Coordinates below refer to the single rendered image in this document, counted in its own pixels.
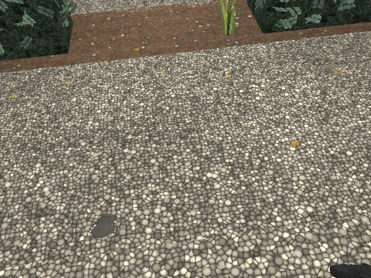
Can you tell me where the robot right hand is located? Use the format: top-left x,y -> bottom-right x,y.
330,263 -> 371,278

